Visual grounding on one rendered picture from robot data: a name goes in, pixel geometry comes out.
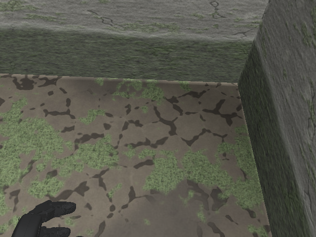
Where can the left robot hand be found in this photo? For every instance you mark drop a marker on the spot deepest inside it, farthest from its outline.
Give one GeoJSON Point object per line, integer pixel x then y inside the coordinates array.
{"type": "Point", "coordinates": [30, 224]}

